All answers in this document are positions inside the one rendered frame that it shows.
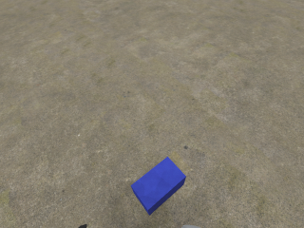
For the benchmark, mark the carton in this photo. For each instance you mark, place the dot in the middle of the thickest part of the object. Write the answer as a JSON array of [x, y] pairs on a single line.
[[158, 185]]

